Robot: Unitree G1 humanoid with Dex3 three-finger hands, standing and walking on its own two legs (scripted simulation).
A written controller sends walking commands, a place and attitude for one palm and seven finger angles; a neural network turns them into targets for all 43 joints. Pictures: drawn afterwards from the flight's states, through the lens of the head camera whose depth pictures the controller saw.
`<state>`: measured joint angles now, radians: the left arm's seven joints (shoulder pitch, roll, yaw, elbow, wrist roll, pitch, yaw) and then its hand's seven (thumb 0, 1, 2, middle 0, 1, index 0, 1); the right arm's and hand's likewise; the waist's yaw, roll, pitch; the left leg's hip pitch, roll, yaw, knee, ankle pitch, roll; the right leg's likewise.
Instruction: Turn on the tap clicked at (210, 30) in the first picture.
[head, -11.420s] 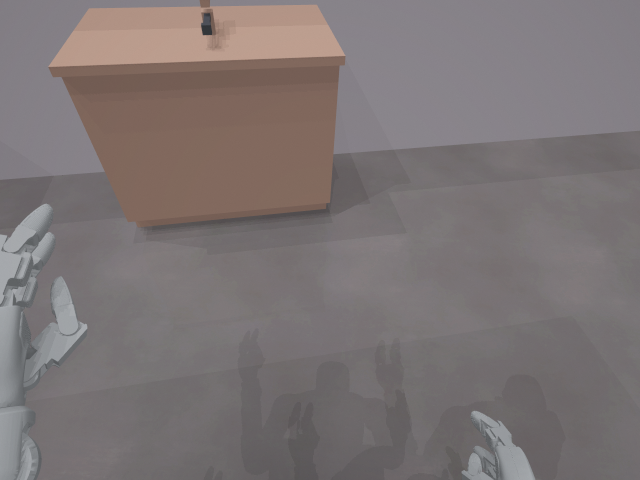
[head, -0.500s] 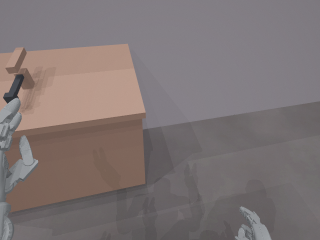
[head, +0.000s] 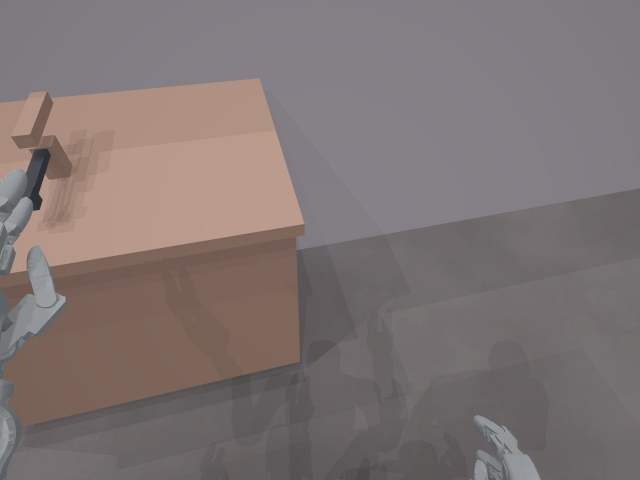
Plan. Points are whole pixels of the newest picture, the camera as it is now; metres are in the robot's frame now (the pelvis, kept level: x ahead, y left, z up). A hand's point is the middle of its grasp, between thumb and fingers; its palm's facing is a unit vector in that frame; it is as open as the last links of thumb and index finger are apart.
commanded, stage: look again from close up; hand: left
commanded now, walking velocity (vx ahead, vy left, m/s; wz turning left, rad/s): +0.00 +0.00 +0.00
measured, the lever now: (26, 199) +0.47 +0.51 +0.04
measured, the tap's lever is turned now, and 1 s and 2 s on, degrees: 0 0 0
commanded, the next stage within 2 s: shuffle to correct the standing spot in 0.08 s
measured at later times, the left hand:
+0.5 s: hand (54, 266) +0.27 +0.30 +0.16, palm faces +0.38 -0.86 -0.34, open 7.4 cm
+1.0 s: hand out of the picture +0.27 +0.35 +0.17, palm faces +0.36 -0.83 -0.43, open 7.4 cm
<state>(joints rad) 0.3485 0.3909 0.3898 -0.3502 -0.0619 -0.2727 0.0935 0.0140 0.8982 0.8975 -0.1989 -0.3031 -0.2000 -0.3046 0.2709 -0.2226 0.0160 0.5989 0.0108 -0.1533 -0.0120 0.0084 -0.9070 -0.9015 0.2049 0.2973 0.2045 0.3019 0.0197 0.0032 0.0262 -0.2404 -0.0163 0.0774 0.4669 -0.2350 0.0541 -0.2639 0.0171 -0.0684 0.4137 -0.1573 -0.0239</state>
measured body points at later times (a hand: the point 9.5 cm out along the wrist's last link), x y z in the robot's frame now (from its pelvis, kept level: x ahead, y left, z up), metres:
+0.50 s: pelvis +0.05 +0.05 -0.01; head +0.07 +0.08 +0.44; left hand +0.25 +0.34 +0.18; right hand +0.25 -0.16 -0.06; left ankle +0.01 +0.08 -0.74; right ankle +0.04 -0.10 -0.74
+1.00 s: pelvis +0.05 +0.11 -0.02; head +0.08 +0.12 +0.43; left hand +0.25 +0.39 +0.20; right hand +0.21 -0.13 -0.10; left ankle +0.07 +0.24 -0.64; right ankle +0.06 -0.03 -0.74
